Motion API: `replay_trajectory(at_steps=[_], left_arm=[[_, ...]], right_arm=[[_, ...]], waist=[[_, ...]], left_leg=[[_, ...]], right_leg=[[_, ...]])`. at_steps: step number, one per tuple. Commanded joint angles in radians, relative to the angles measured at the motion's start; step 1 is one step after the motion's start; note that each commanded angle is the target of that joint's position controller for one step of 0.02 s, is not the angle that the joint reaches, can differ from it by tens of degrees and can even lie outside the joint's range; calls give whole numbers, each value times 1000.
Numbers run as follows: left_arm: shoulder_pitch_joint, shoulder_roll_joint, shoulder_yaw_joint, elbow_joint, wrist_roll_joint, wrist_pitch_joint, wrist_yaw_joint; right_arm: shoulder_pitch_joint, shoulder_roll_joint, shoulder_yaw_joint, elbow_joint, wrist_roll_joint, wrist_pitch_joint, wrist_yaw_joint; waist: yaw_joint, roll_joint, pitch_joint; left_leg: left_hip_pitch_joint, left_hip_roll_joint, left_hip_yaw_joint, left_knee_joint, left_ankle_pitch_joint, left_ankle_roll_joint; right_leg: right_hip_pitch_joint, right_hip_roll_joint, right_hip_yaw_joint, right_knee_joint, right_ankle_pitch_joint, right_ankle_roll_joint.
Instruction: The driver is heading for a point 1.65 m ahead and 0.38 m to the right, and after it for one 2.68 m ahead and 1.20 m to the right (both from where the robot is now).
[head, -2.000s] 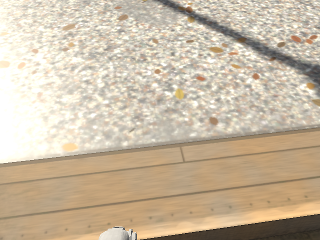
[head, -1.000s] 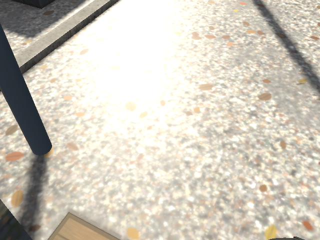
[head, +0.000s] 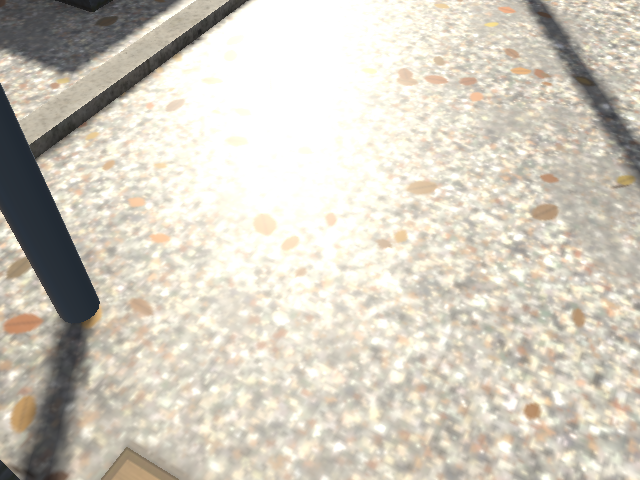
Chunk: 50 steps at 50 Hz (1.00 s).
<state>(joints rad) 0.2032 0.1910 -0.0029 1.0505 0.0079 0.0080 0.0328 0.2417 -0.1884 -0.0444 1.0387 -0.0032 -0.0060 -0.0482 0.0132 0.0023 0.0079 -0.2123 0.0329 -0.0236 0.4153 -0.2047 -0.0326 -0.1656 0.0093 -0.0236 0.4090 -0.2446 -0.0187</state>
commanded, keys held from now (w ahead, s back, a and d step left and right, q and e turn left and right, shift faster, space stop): no key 0.42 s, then w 0.58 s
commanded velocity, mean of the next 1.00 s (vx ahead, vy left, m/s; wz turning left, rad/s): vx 0.18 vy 0.00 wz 0.00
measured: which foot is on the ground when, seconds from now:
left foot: down 0.00-1.00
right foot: down 0.00-0.64, up 0.66-1.00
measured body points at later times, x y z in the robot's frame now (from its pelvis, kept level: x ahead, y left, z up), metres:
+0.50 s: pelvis +0.02 +0.00 +0.00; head +0.03 +0.00 +0.45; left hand +0.02 +0.23 -0.16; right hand +0.03 -0.24 -0.15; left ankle +0.01 +0.14 -0.74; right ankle -0.02 -0.11 -0.74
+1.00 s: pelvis +0.21 +0.00 -0.02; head +0.22 +0.00 +0.43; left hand +0.43 +0.18 -0.12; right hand +0.12 -0.18 -0.17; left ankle +0.01 +0.13 -0.74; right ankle +0.33 -0.11 -0.74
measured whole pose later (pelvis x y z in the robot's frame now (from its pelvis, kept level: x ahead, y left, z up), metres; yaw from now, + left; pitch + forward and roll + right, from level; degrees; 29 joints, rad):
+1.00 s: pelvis +0.21 +0.00 -0.02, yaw -1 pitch +4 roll +1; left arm -0.01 0.14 0.02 0.85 0.04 -0.07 -0.06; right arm 0.52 -0.10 0.02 1.05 -0.05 -0.12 0.05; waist -0.07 -0.02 -0.06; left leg 0.16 0.00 0.05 0.16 -0.38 -0.01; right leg -0.57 -0.05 -0.05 0.61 -0.11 -0.10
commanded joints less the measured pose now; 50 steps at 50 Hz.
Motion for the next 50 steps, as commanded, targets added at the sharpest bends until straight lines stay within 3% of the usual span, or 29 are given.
replay_trajectory(at_steps=[1, 15, 21, 22, 23, 24, 25, 27, 29, 30, 31, 32, 33, 34, 35, 36, 38, 39, 41, 42, 43, 44, 45, 47, 48, 50], left_arm=[[39, 91, 13, -22, 1, -5, 3], [106, 82, 2, 0, 0, -4, 1], [130, 79, 5, 5, -3, 1, 2], [151, 79, 7, 14, -6, 2, 3], [215, 122, 32, 32, 10, -21, -76], [228, 190, 63, 35, 24, -35, -109], [265, 208, 80, 36, 30, -47, -115], [251, 149, 73, 23, 28, -66, -83], [58, 143, 73, -57, 26, -65, -55], [30, 142, 73, -74, 30, -59, -46], [23, 122, 71, -86, 39, -60, -39], [22, 81, 62, -91, 60, -65, -43], [-35, 43, 56, -131, 84, -79, -52], [-42, 58, 66, -138, 65, -112, -53], [-16, 93, 79, -128, 44, -132, -51], [8, 93, 82, -123, 40, -139, -59], [2, 29, 68, -146, 53, -121, -81], [-14, 8, 64, -157, 57, -109, -91], [-101, -5, 53, -195, 48, -100, -107], [-158, -22, 42, -219, 40, -97, -107], [-217, -33, 33, -244, 37, -92, -104], [-248, -32, 32, -254, 40, -87, -102], [-241, -10, 34, -251, 37, -80, -100], [-239, 37, 46, -253, 42, -79, -93], [-249, 45, 50, -253, 41, -81, -87], [-222, 75, 64, -252, 18, -87, -79]], right_arm=[[36, -89, -14, -11, 2, -7, -4], [64, -76, -5, 41, 5, 0, -1], [69, -75, -6, 48, 6, 4, -9], [82, -70, -5, 56, 8, 5, -10], [60, -109, -24, 15, -53, -8, 72], [58, -117, -38, 12, -66, -13, 105], [57, -102, -46, 5, -68, -21, 111], [25, -58, -51, -32, -65, -61, 82], [33, -19, -41, -66, -37, -103, 59], [88, -35, -45, -59, -34, -120, 57], [173, -50, -53, -40, -39, -131, 60], [299, -68, -60, -3, -56, -139, 58], [469, -106, -61, 24, -72, -142, 47], [468, -98, -36, 10, -89, -148, 42], [369, -71, -19, -7, -96, -150, 47], [291, -42, -2, -30, -96, -145, 52], [197, 34, 37, -66, -82, -133, 47], [193, 51, 50, -75, -76, -127, 40], [218, 23, 56, -75, -73, -129, 34], [212, 1, 53, -74, -70, -130, 43], [242, -32, 49, -57, -59, -130, 57], [293, -61, 43, -29, -49, -132, 75], [311, -87, 35, -20, -45, -134, 89], [294, -96, 26, -17, -45, -131, 103], [284, -88, 25, -21, -43, -126, 99], [269, -100, 20, -30, -55, -114, 93]], waist=[[4, -5, -9], [1, -1, 13], [-2, -2, 20], [1, -5, 0], [4, -21, 112], [23, -66, 170], [40, -98, 158], [31, -115, 147], [-38, -108, 106], [-63, -102, 84], [-90, -60, 70], [-129, 57, 73], [-194, 216, 44], [-189, 174, 87], [-127, 87, 122], [-87, 54, 98], [-24, 39, 87], [-12, 36, 75], [-24, 39, 71], [-32, 38, 78], [-45, 53, 85], [-53, 72, 93], [-51, 83, 110], [-39, 89, 104], [-32, 88, 86], [15, 87, 25]], left_leg=[[14, 2, -1, -47, 146, 45], [32, 0, 8, -52, 166, 43], [27, 4, 9, -49, 157, 42], [27, -12, 27, -37, 59, 46], [-42, -31, 63, -58, -249, 37], [-107, -49, 84, 1, -346, 34], [-147, -50, 103, 71, -346, 34], [-133, -28, 99, 110, -229, 60], [116, -26, 94, -38, -69, 116], [233, -27, 94, -54, -33, 137], [295, -13, 75, -60, -84, 160], [390, 90, -106, -124, -174, 239], [542, 285, -463, -261, -222, 389], [559, 372, -558, -325, -261, 423], [487, 370, -484, -310, -222, 390], [426, 330, -374, -295, -144, 358], [297, 263, -204, -317, 8, 312], [245, 219, -142, -336, 56, 289], [155, 151, -36, -364, 122, 262], [63, 113, 23, -372, 159, 249], [-1, 107, 42, -375, 209, 248], [20, 151, 10, -362, 253, 259], [84, 199, -20, -344, 286, 269], [205, 251, -48, -300, 360, 275], [242, 259, -41, -280, 385, 272], [206, 217, 13, -176, 613, 235]], right_leg=[[-2, -46, 52, -80, 174, -63], [6, -39, 46, -79, 215, -56], [5, -44, 47, -80, 210, -54], [18, -38, 48, -89, 81, -62], [-50, -75, 98, -203, -262, -81], [-55, -120, 149, -247, -436, -118], [-17, -181, 220, -277, -517, -160], [-15, -295, 330, -306, -507, -226], [-153, -264, 280, -296, -428, -226], [-209, -238, 242, -255, -378, -225], [-234, -189, 170, -171, -325, -212], [-346, -104, 86, 61, -231, -159], [-572, 13, 50, 388, -252, -91], [-739, 6, 186, 657, -279, -107], [-793, -12, 208, 858, -202, -127], [-786, -27, 177, 967, -142, -145], [-747, -87, 121, 975, -39, -161], [-704, -102, 89, 936, 10, -149], [-615, -121, 17, 709, 101, -102], [-497, -109, -21, 544, 103, -72], [-403, -88, -50, 424, 51, -38], [-391, -83, -44, 372, 41, -18], [-434, -83, -28, 318, 71, -22], [-471, -71, -9, 229, 108, -53], [-444, -60, -22, 197, 129, -72], [-221, -4, -74, 142, 221, -118]])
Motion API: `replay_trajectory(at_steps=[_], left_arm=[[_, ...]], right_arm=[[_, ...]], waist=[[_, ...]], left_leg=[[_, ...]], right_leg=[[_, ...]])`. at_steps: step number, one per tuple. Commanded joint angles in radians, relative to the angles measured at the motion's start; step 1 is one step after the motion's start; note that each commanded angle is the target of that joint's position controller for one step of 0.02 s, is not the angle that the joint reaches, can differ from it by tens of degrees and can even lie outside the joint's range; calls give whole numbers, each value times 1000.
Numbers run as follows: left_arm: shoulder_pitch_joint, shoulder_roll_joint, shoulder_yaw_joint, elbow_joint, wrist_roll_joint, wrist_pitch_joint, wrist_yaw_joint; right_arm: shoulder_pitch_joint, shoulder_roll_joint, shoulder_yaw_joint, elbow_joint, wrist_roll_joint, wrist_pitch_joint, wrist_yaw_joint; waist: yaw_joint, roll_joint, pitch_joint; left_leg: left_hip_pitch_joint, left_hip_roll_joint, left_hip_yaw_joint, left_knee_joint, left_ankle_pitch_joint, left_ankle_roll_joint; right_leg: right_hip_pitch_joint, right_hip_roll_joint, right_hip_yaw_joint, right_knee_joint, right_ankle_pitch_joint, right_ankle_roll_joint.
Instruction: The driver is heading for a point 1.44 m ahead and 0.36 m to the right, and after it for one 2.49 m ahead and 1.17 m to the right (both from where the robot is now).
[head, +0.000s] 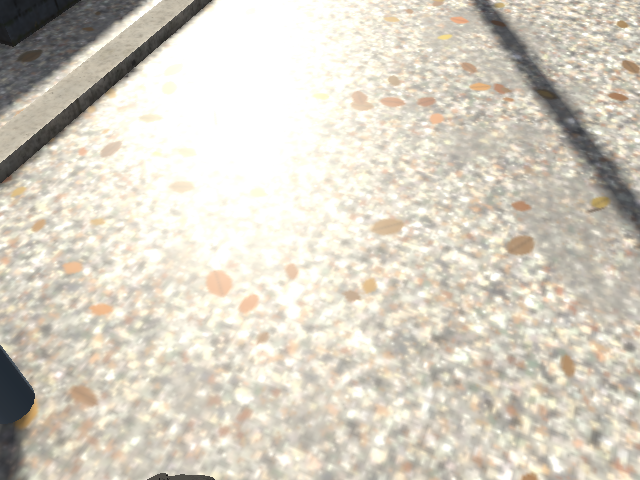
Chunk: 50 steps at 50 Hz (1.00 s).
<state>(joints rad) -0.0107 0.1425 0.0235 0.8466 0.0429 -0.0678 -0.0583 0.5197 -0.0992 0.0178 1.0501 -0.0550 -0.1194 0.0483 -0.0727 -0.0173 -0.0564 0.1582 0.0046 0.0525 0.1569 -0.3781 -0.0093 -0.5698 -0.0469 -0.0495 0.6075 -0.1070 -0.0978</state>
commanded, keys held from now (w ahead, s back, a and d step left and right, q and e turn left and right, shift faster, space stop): w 0.08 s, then w+e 0.68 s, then e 0.18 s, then no key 0.06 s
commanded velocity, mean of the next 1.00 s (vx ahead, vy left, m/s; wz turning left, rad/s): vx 0.44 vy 0.00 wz -0.41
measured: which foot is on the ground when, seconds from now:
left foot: down 0.00-0.06, up 0.08-0.50, down 0.52-1.00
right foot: up 0.00-0.00, down 0.02-0.54, up 0.56-1.00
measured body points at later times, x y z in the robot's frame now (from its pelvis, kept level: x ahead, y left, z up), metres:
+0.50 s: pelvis +0.29 -0.01 +0.00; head +0.33 -0.02 +0.45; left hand +0.26 +0.26 -0.13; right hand +0.52 -0.25 -0.07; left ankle +0.48 +0.09 -0.71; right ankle +0.13 -0.11 -0.72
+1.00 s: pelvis +0.53 -0.07 +0.00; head +0.56 -0.10 +0.45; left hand +0.83 +0.05 -0.08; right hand +0.44 -0.34 -0.13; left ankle +0.48 +0.09 -0.72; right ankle +0.61 -0.21 -0.72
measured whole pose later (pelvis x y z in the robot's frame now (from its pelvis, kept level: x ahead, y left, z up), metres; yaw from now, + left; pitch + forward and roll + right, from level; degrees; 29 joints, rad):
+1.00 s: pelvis +0.53 -0.07 +0.00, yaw -27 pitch +2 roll +3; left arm 0.07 0.26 0.08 0.68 -0.01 -0.01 -0.04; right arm 0.26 -0.27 -0.08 0.90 0.03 -0.07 -0.03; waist -0.06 -0.03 0.05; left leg -0.04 0.05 0.26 0.42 -0.39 -0.04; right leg -0.54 -0.04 -0.04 0.58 -0.05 -0.08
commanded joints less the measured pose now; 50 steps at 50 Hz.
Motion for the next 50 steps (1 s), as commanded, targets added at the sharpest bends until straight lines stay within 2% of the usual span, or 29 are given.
replay_trajectory(at_steps=[1, 2, 3, 4, 5, 6, 7, 8, 9, 11, 15, 17, 21, 24, 25, 26, 27, 28, 29, 30, 31, 32, 34, 37, 40, 43, 46, 48, 50], left_arm=[[89, 168, 58, -24, -31, -20, 21], [264, 180, 58, 21, -24, -23, 28], [528, 201, 62, 81, -13, -16, 42], [708, 203, 64, 177, 35, -21, 46], [591, 239, 75, 170, 29, -42, 54], [460, 176, 57, 145, 15, -47, 58], [388, 91, 29, 133, 9, -48, 55], [327, 36, 13, 118, 1, -49, 51], [241, 135, 34, 96, -72, -55, 40], [263, 126, 29, 110, -73, -59, 42], [347, 161, 37, 112, -56, -42, 73], [386, 197, 47, 103, -60, -39, 78], [461, 221, 62, 111, -85, -31, 88], [464, 240, 78, 104, -72, -10, 93], [456, 233, 77, 93, -67, -4, 91], [420, 204, 66, 60, -57, -1, 85], [494, 104, 41, 26, -56, -11, 82], [547, 90, 24, 5, -80, -26, 76], [500, 197, 53, 9, -100, -27, 79], [406, 230, 63, -12, -96, -22, 83], [351, 220, 67, -28, -83, -16, 84], [342, 209, 74, -39, -79, -9, 83], [358, 165, 72, -44, -88, 14, 80], [298, 164, 74, -83, -66, 35, 76], [222, 166, 73, -111, -67, 31, 65], [111, 142, 59, -162, -53, 34, 39], [70, 174, 67, -205, -56, 47, 17], [99, 199, 79, -225, -51, 51, 11], [296, 273, 118, -174, -46, 47, 21]], right_arm=[[-15, -187, -45, -51, -14, -1, -4], [109, -105, -26, -52, -21, -4, -6], [118, -80, -9, -80, -31, -12, 13], [-67, -112, -35, -112, -4, -4, 32], [-171, -129, -55, -137, 11, -13, 22], [-197, -129, -58, -140, -2, -20, 1], [-216, -104, -53, -154, -27, -18, -15], [-231, -70, -42, -167, -35, -8, -21], [-199, -187, -84, -200, 121, -22, -49], [-222, -188, -85, -199, 105, -21, -71], [-425, -160, -73, -279, 63, -8, -60], [-521, -153, -66, -304, 67, -6, -52], [-607, -211, -75, -344, 83, -4, -41], [-563, -264, -93, -343, 79, -17, -37], [-466, -296, -111, -319, 76, -22, -42], [-290, -339, -128, -290, 64, -27, -48], [-148, -424, -149, -278, 43, -21, -55], [-140, -396, -138, -273, 46, -12, -46], [-205, -299, -114, -293, 46, -7, -49], [-264, -255, -101, -302, 54, -1, -53], [-320, -244, -96, -293, 50, 2, -50], [-350, -235, -96, -283, 37, 5, -49], [-369, -224, -100, -266, 37, 5, -45], [-337, -252, -116, -243, 39, -10, -50], [-342, -268, -117, -231, 36, -7, -65], [-336, -305, -123, -223, 49, 8, -79], [-323, -344, -133, -216, 74, 28, -85], [-331, -374, -142, -216, 95, 43, -89], [-328, -351, -135, -213, 97, 54, -88]], waist=[[138, 86, 12], [141, -23, -205], [237, -164, -336], [305, -142, -208], [257, -111, 12], [197, -79, 55], [142, -23, 45], [101, 15, 40], [42, -13, 41], [29, 13, 54], [69, -2, 124], [102, -22, 118], [124, -47, 116], [90, -69, 85], [46, -75, 19], [-38, -58, -118], [-35, 149, -299], [-6, 386, -397], [-3, 254, -264], [2, 136, -141], [30, 67, -54], [63, 95, -20], [92, 128, 22], [91, 89, 60], [79, 60, 88], [46, 62, 95], [38, 91, 71], [69, 105, 41], [167, 56, -61]], left_leg=[[-231, 177, -10, 227, 842, 156], [-472, 81, 30, 485, 674, 88], [-740, -62, -2, 770, 128, 36], [-893, -71, -129, 1091, -145, 72], [-988, -5, -187, 1224, -47, 121], [-940, 43, -180, 1232, 15, 152], [-886, 76, -176, 1219, 67, 172], [-846, 103, -171, 1194, 108, 170], [-841, 103, -130, 1166, 164, 116], [-855, 134, -130, 1069, 165, 66], [-872, 115, -86, 737, 361, -1], [-747, 59, -62, 533, 466, -10], [-701, 39, -111, 357, 510, -10], [-615, 20, -108, 300, 388, 17], [-479, 4, -87, 290, 336, 39], [-211, 81, -143, 333, 316, 89], [193, 330, -474, 332, 224, 203], [293, 449, -849, 171, 50, 287], [177, 417, -762, 148, -46, 247], [13, 382, -579, 137, 5, 204], [-150, 338, -454, 102, 121, 190], [-242, 296, -362, 76, 199, 182], [-336, 254, -237, 15, 232, 176], [-342, 277, -138, -24, 329, 206], [-327, 241, 7, -3, 515, 180], [-337, 228, 106, 40, 677, 163], [-222, 261, 117, 118, 720, 144], [-177, 282, 110, 221, 839, 125], [-211, 209, 143, 509, 836, 70]], right_leg=[[388, 68, -43, -24, 105, -73], [818, -42, 88, 58, 154, -181], [1111, -247, 500, -143, -20, -317], [1032, -290, 685, -313, -175, -277], [773, -253, 603, -354, -348, -189], [594, -237, 515, -374, -327, -180], [491, -223, 456, -392, -247, -184], [422, -217, 409, -422, -152, -189], [430, -183, 382, -467, -6, -173], [403, -169, 320, -482, 67, -167], [302, -98, 220, -493, 102, -146], [258, -63, 186, -486, 103, -120], [397, -126, 264, -422, 25, -96], [504, -149, 299, -282, 161, -64], [504, -110, 283, -167, 286, -44], [397, -50, 255, 64, 249, -15], [63, 86, 154, 436, -61, 47], [-149, 109, 185, 667, -471, 60], [-227, 40, 221, 772, -406, 57], [-226, -6, 180, 769, -310, 57], [-181, -42, 162, 723, -242, 61], [-138, -75, 164, 681, -209, 59], [-96, -101, 147, 645, -181, 55], [-150, -121, 161, 560, -83, 75], [-139, -94, 131, 351, 78, 86], [-35, -53, 38, 162, 166, 82], [-10, -31, 13, 65, 100, 61], [55, 7, -6, 15, -5, 27], [327, 82, -21, -138, 127, -28]])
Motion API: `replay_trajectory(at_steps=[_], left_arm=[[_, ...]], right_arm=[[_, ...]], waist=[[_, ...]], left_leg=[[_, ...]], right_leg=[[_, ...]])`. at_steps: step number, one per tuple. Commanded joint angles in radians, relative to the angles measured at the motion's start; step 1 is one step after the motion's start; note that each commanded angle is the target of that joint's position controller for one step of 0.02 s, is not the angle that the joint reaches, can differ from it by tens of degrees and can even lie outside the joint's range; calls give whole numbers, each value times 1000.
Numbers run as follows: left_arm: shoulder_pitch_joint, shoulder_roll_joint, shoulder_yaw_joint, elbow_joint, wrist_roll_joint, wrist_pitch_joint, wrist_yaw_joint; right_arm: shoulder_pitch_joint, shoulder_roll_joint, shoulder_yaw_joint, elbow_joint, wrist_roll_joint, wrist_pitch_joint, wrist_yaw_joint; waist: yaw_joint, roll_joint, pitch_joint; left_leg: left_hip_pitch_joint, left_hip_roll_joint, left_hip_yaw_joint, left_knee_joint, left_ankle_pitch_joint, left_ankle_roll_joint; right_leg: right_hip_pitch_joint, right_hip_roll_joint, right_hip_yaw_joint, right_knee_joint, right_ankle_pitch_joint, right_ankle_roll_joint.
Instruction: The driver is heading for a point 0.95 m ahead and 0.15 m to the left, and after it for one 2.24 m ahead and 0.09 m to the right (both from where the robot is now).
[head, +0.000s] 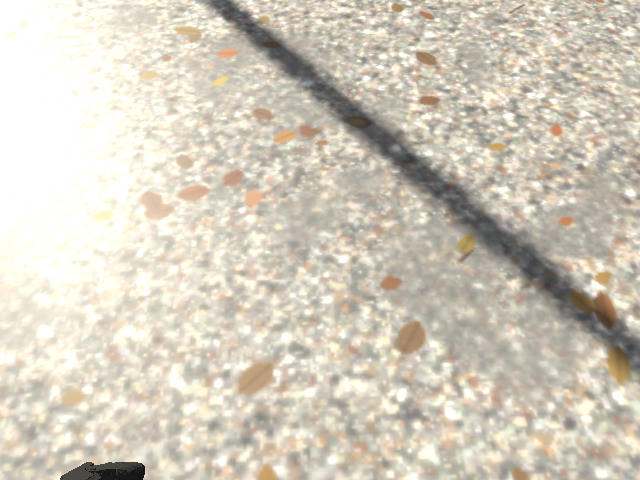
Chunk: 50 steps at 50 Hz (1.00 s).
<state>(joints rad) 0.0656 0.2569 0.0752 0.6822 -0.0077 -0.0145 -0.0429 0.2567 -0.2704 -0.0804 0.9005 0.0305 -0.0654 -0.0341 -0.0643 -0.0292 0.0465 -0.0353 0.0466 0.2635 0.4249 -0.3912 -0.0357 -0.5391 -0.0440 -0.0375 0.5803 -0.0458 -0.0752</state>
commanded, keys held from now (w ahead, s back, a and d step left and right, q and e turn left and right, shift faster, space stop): no key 0.24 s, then q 0.72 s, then no key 0.04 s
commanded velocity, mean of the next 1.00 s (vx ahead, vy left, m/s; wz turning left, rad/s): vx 0.04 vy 0.00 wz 0.21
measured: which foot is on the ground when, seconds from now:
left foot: down 0.00-0.02, up 0.04-0.42, down 0.44-0.76, up 0.78-1.00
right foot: up 0.00-0.00, down 0.02-0.48, up 0.50-0.74, down 0.76-1.00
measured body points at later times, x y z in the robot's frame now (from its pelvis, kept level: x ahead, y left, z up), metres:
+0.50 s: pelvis +0.09 +0.01 +0.00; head +0.10 +0.02 +0.45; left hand +0.25 +0.26 -0.10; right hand +0.17 -0.27 -0.12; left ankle +0.09 +0.14 -0.73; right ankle +0.13 -0.09 -0.73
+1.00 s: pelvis +0.09 -0.02 +0.02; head +0.13 -0.03 +0.47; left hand +0.14 +0.28 -0.08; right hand +0.31 -0.26 -0.10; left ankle +0.04 +0.13 -0.64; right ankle +0.12 -0.12 -0.73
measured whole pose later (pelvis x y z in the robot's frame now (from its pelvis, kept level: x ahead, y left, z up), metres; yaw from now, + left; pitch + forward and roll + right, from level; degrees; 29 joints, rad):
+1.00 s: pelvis +0.09 -0.02 +0.02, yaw +18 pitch +2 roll +0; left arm 0.17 0.23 0.06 0.75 0.02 -0.01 0.05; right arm 0.16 -0.33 -0.11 0.76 0.02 0.05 -0.04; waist 0.01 0.04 0.03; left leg -0.56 0.01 -0.07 1.10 -0.38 -0.10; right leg -0.22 -0.02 -0.09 0.40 -0.22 -0.04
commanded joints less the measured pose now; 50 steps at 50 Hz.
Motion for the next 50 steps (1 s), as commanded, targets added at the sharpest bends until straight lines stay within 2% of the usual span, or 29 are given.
replay_trajectory(at_steps=[1, 2, 3, 4, 5, 7, 9, 11, 14, 16, 19, 22, 23, 24, 25, 27, 28, 31, 33, 37, 38, 39, 40, 41, 42, 43, 44, 48, 50], left_arm=[[304, 266, 93, -3, 12, -3, 34], [237, 311, 76, -45, 27, 0, 47], [251, 242, 56, -73, 27, 0, 34], [198, 161, 33, -68, 19, -7, 27], [146, 122, 21, -58, -1, -10, 29], [57, 121, 17, -64, 14, -15, 35], [41, 125, 20, -56, 30, -25, 38], [39, 111, 16, -44, 29, -28, 48], [27, 64, -1, -22, 36, -22, 61], [38, 72, -2, 3, 41, -19, 63], [42, 122, 12, 19, 24, -4, 75], [60, 134, 21, 32, -3, 11, 93], [84, 123, 22, 31, -2, 11, 99], [117, 103, 24, 25, 10, 10, 104], [38, 87, 24, 7, 18, 10, 108], [-59, 79, 29, -23, 11, 15, 109], [-36, 87, 37, -14, 5, 20, 104], [-3, 73, 36, 2, 3, 18, 98], [-19, 42, 24, 4, -4, 11, 90], [97, 83, 32, 36, -10, -1, 57], [137, 127, 48, 45, -3, -2, 58], [145, 204, 63, 33, 19, 7, 72], [123, 239, 64, 16, 58, 7, 64], [87, 189, 49, -5, 58, -3, 64], [33, 143, 36, -13, 48, -11, 66], [-2, 129, 30, -24, 34, -13, 70], [-10, 122, 27, -20, 22, -15, 76], [80, 136, 27, 4, 28, -4, 101], [108, 152, 32, 16, 23, 1, 103]], right_arm=[[-18, -124, -14, -83, -35, -3, 3], [99, -36, 19, -94, -74, -12, 22], [85, -117, 9, -81, -31, -17, 35], [-2, -141, 1, -90, 5, -5, 38], [-44, -115, 7, -93, -4, 9, 27], [-53, -128, -3, -80, -25, 50, 1], [-4, -100, 0, -66, -30, 65, -9], [-11, -79, 5, -61, -32, 65, -14], [-31, -57, 18, -43, -28, 72, -9], [-61, -75, 16, -45, -22, 77, -3], [-100, -116, 3, -74, -19, 75, 2], [-58, -105, 3, -71, -31, 71, 13], [-52, -139, -3, -76, -39, 70, 16], [-64, -204, -22, -85, -34, 69, 11], [-61, -213, -32, -89, -23, 69, 12], [-23, -190, -29, -96, -45, 51, 2], [-20, -194, -31, -102, -47, 35, 1], [-95, -183, -37, -122, -4, 37, -8], [-96, -181, -40, -124, -1, 58, -15], [-143, -180, -41, -156, 2, 84, -22], [-121, -154, -34, -163, -2, 92, -23], [-70, -73, -14, -166, -22, 93, -15], [-56, -111, -27, -200, -19, 78, -13], [-58, -194, -52, -180, -16, 73, -8], [-51, -216, -65, -160, -6, 80, -8], [-34, -195, -66, -139, -8, 93, -13], [-41, -176, -62, -141, -13, 101, -14], [-130, -118, -39, -213, -5, 103, -1], [-154, -96, -27, -239, -13, 102, 4]], waist=[[165, -104, -270], [45, -262, -408], [119, -140, -559], [123, -64, -427], [101, 0, -313], [49, -3, -199], [19, -37, -199], [20, -48, -202], [33, -69, -202], [53, -91, -162], [62, -88, -102], [37, -58, -85], [53, 11, -85], [95, 167, -104], [61, 264, -59], [1, 304, -52], [10, 258, -73], [52, 158, -119], [39, 172, -154], [99, 214, -174], [96, 165, -186], [58, -107, -198], [47, -286, -178], [43, -169, -147], [22, -95, -106], [11, -62, -93], [21, -72, -74], [76, -91, -85], [93, -88, -108]], left_leg=[[-253, 99, -49, 550, 441, 33], [-535, -45, -173, 880, -369, -23], [-566, -40, -339, 981, -340, -19], [-645, 1, -329, 962, -254, -10], [-670, 39, -318, 876, -167, -9], [-526, 64, -321, 777, -58, -15], [-427, 47, -308, 687, 0, -18], [-400, 43, -311, 568, 33, -26], [-314, 59, -316, 395, 119, -32], [-279, 51, -301, 330, 132, -29], [-311, 27, -272, 274, 69, -1], [-264, 10, -252, 108, 202, 55], [-246, 53, -321, 64, 368, 93], [-238, 130, -437, 20, 443, 143], [-245, 186, -574, -67, 365, 214], [-153, 273, -731, -132, 437, 294], [-117, 279, -724, -113, 530, 308], [-57, 196, -611, -48, 630, 226], [-71, 162, -591, -25, 645, 215], [-161, 96, -614, 24, 482, 173], [-262, 57, -591, 83, 313, 126], [-452, -66, -463, 341, -36, 58], [-594, -123, -411, 516, -284, 20], [-597, -67, -441, 688, -244, 6], [-612, -59, -431, 750, -168, -3], [-619, -47, -415, 771, -105, -17], [-635, -41, -406, 798, -49, -36], [-657, -23, -342, 703, 34, -77], [-616, -9, -336, 601, 25, -81]], right_leg=[[581, -99, 183, -68, 553, -119], [814, -335, 536, -13, 962, -317], [796, -374, 614, -129, 688, -372], [725, -314, 493, -159, 504, -315], [605, -260, 406, -180, 356, -249], [331, -204, 311, -247, 299, -205], [250, -169, 247, -276, 309, -205], [255, -158, 216, -282, 296, -204], [245, -145, 174, -319, 72, -182], [229, -152, 178, -346, -102, -173], [265, -185, 217, -325, -233, -162], [295, -178, 193, -243, -165, -103], [285, -132, 143, -154, -120, -54], [252, -18, 18, -44, -168, 8], [167, 83, -66, 52, -220, 58], [6, 117, 25, 278, -469, 67], [-38, 109, 76, 407, -538, 72], [-33, 75, 94, 293, -445, 92], [65, 95, 75, 171, -371, 107], [319, 111, 49, -191, -128, 90], [448, 32, 92, -237, -65, 64], [574, -210, 319, -244, 147, -22], [489, -386, 545, -276, 256, -182], [454, -374, 505, -292, 212, -225], [422, -304, 387, -279, 169, -177], [414, -246, 300, -275, 113, -134], [409, -227, 251, -272, 144, -127], [478, -223, 148, -288, 202, -159], [508, -239, 141, -285, 202, -173]])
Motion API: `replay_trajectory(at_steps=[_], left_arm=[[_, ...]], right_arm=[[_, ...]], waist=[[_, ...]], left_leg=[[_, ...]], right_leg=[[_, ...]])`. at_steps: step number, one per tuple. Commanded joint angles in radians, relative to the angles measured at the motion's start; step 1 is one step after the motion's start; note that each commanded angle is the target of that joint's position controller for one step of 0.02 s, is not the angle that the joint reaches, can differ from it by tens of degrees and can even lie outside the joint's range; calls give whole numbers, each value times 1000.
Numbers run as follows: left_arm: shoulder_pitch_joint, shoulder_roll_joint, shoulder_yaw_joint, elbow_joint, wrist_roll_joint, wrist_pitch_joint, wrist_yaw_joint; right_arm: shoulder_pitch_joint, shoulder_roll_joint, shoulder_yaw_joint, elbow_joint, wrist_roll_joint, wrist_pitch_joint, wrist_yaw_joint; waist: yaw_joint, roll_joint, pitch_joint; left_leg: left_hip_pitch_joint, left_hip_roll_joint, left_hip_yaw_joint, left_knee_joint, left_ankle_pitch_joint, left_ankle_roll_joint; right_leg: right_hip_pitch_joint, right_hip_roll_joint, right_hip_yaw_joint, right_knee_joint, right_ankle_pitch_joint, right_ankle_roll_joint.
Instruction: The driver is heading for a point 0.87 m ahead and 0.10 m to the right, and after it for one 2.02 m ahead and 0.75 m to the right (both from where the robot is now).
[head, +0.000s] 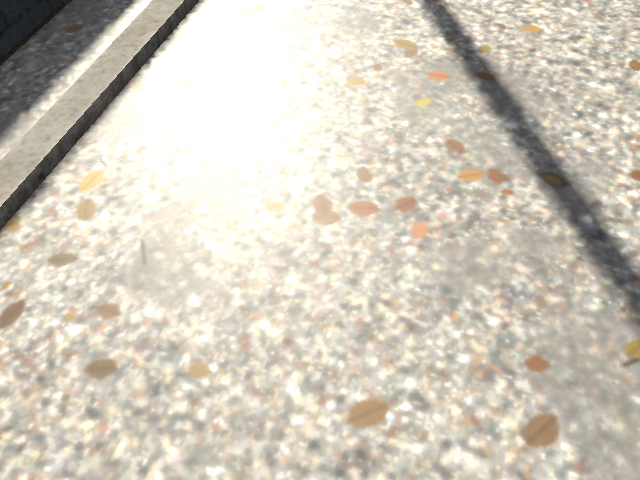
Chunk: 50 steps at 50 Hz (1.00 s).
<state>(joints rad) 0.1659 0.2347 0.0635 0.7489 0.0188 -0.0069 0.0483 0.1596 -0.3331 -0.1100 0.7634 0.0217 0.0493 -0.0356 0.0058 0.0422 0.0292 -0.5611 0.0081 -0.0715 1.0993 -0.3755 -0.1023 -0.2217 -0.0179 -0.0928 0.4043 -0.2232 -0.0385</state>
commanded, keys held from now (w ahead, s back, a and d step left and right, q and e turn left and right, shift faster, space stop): no key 0.22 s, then w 0.12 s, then w+e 0.62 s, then w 0.04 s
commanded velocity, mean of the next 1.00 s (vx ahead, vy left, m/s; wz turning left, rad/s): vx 0.28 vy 0.00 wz -0.15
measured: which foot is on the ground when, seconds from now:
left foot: up 0.00-0.18, down 0.20-0.74, up 0.76-1.00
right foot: down 0.00-0.20, up 0.22-0.70, down 0.72-1.00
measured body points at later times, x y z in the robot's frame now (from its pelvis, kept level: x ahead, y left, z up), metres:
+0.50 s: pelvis +0.04 +0.05 +0.01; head +0.05 +0.06 +0.45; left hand +0.14 +0.34 -0.11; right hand +0.14 -0.23 -0.10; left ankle +0.00 +0.15 -0.74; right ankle +0.11 -0.11 -0.69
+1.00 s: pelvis +0.25 -0.06 +0.00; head +0.27 -0.09 +0.45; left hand +0.35 +0.20 -0.10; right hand +0.38 -0.36 -0.09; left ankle +0.43 +0.09 -0.67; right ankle +0.18 -0.12 -0.74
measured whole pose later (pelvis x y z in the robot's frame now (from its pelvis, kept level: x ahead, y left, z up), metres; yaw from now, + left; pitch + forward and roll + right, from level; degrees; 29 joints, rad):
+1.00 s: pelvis +0.25 -0.06 +0.00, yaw -14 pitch +3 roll +2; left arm 0.38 0.25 0.05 0.78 -0.02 -0.06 0.00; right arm 0.09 -0.30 -0.07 0.69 -0.01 -0.10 0.01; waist 0.05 0.04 0.02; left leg -0.69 0.08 -0.06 0.81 -0.04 -0.04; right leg -0.12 0.07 0.07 0.30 -0.23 -0.09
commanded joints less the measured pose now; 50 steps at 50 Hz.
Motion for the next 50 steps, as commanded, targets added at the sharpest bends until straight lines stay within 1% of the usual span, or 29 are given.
replay_trajectory(at_steps=[1, 3, 6, 8, 9, 10, 11, 12, 13, 14, 15, 16, 19, 23, 28, 32, 34, 35, 36, 37, 38, 39, 40, 41, 42, 43, 46, 48, 50], left_arm=[[1, 185, 46, -51, -6, -5, 9], [-20, 205, 52, -51, -12, -2, -2], [-7, 218, 53, -35, -27, 2, -18], [-22, 208, 46, -22, -45, 5, -21], [19, 181, 35, 2, -48, 4, -24], [55, 133, 17, 9, -20, -5, -31], [70, 72, -7, -11, 28, -17, -47], [-3, 123, 8, -28, 5, -12, -36], [-28, 188, 26, -30, -23, -6, -36], [-36, 204, 39, -22, -33, -2, -37], [-37, 210, 46, -10, -35, 2, -37], [-35, 204, 48, -8, -35, 1, -37], [-10, 164, 43, 18, -38, -28, -44], [-41, 123, 24, 19, -40, -42, -55], [-77, 125, 12, -6, -42, -37, -70], [-95, 131, 6, -32, -44, -36, -86], [-40, 133, 10, -24, -45, -37, -91], [41, 150, 23, 2, -44, -37, -90], [188, 210, 58, 43, -52, -37, -83], [330, 343, 95, 57, -52, -34, -66], [328, 379, 87, 29, -45, -52, -75], [290, 295, 63, 13, -40, -67, -79], [255, 244, 49, 0, -36, -74, -79], [195, 218, 40, -15, -35, -71, -78], [144, 189, 28, -33, -31, -69, -74], [118, 181, 23, -49, -23, -66, -69], [133, 205, 32, -52, -32, -72, -50], [164, 209, 35, -40, -38, -71, -37], [187, 200, 33, -27, -39, -68, -29]], right_arm=[[-59, -24, 9, -109, -8, -13, 9], [-59, -18, 19, -119, -11, -14, 17], [-50, -34, 18, -122, -10, -14, 26], [2, -24, 19, -102, -13, -16, 35], [29, -43, 14, -92, -17, -17, 35], [60, -101, 3, -94, -21, -16, 25], [39, -156, 2, -122, -36, -12, 11], [69, -92, 16, -107, -50, -28, 21], [90, -121, 4, -87, -36, -42, 29], [96, -132, -3, -69, -20, -53, 30], [77, -120, 2, -69, -13, -64, 30], [56, -103, 8, -66, -12, -72, 26], [55, -64, 16, -60, -25, -99, 16], [75, -84, 4, -43, -27, -128, 16], [101, -117, -15, -16, -14, -136, 25], [109, -128, -24, -1, 0, -130, 31], [84, -133, -26, -4, 8, -118, 31], [72, -127, -22, -9, 4, -114, 30], [86, -87, -6, -13, -11, -112, 28], [67, -27, 18, -67, -38, -119, 24], [55, 16, 36, -111, -33, -150, 22], [11, -69, 21, -110, 5, -178, 36], [-14, -86, 19, -114, 16, -193, 44], [-14, -81, 18, -104, -4, -198, 40], [-13, -83, 12, -99, -26, -194, 36], [-6, -77, 11, -101, -31, -184, 39], [-29, -50, 14, -116, -36, -160, 38], [-104, -25, 24, -143, -36, -158, 37], [-160, 4, 36, -153, -30, -163, 48]], waist=[[23, -166, -98], [20, -185, -100], [23, -205, -96], [-16, -195, -95], [-26, -169, -97], [-10, -49, -157], [32, 203, -176], [-43, 176, -205], [-58, 142, -149], [-65, 129, -107], [-57, 122, -59], [-40, 128, -12], [-20, 106, -5], [-36, 73, -16], [-52, 68, 21], [-51, 58, 41], [-11, 38, 31], [30, 21, -6], [89, -37, -91], [128, -274, -158], [96, -394, -243], [115, -255, -190], [95, -200, -138], [60, -97, -91], [31, -88, -63], [10, -114, -51], [-4, -98, -31], [15, -93, -10], [39, -123, -5]], left_leg=[[-50, 34, 11, -127, 1, -11], [52, 35, 49, -236, -17, 5], [159, 9, 99, -393, 0, 37], [290, -14, 129, -623, 152, 83], [400, -14, 108, -755, 271, 114], [573, 106, -40, -751, 531, 148], [661, 323, -260, -687, 896, 268], [554, 371, -312, -745, 638, 410], [553, 327, -310, -812, 329, 411], [546, 292, -307, -858, 27, 374], [512, 273, -307, -897, -155, 341], [469, 259, -302, -937, -202, 325], [488, 234, -215, -981, -96, 302], [493, 242, -106, -994, 25, 291], [476, 285, -25, -999, 37, 294], [498, 308, 33, -959, 47, 273], [465, 292, 87, -874, 84, 246], [408, 257, 139, -754, 228, 220], [333, 194, 217, -509, 400, 177], [48, 82, 290, -72, 248, 82], [-238, -70, 87, 159, -191, 59], [-347, 4, -8, 242, -139, 90], [-358, 48, -1, 215, -52, 125], [-308, 87, 1, 141, 28, 132], [-241, 112, -3, 49, 93, 128], [-185, 115, -1, 10, 135, 120], [-162, 83, 29, -122, 251, 75], [-145, 54, 37, -283, 356, 56], [-85, 27, 55, -438, 471, 52]], right_leg=[[182, -267, 182, -108, 375, -212], [134, -265, 149, -105, 376, -211], [119, -271, 148, -74, 384, -204], [90, -252, 130, -8, 362, -162], [42, -222, 109, 37, 310, -106], [-60, -163, 46, 151, 143, -18], [-247, -63, -18, 332, -328, 75], [-273, -53, 75, 446, -439, 99], [-349, -44, 72, 561, -412, 98], [-422, -53, 85, 622, -347, 84], [-458, -67, 101, 640, -283, 69], [-471, -73, 112, 633, -209, 61], [-487, -79, 114, 596, -44, 47], [-447, -85, 118, 433, 48, 49], [-410, -82, 109, 314, 44, 34], [-371, -83, 76, 267, -16, -6], [-256, -52, 21, 213, -10, -39], [-111, 1, -26, 189, -13, -56], [104, 36, -9, 165, -16, -88], [332, -183, 408, 36, -126, -205], [485, -324, 902, -177, -292, -341], [473, -337, 838, -197, -309, -320], [401, -304, 719, -169, -255, -284], [293, -264, 614, -159, -171, -250], [202, -226, 534, -175, -84, -228], [142, -199, 492, -198, -17, -223], [92, -153, 383, -224, 214, -223], [72, -118, 331, -215, 287, -199], [57, -89, 280, -211, 282, -170]])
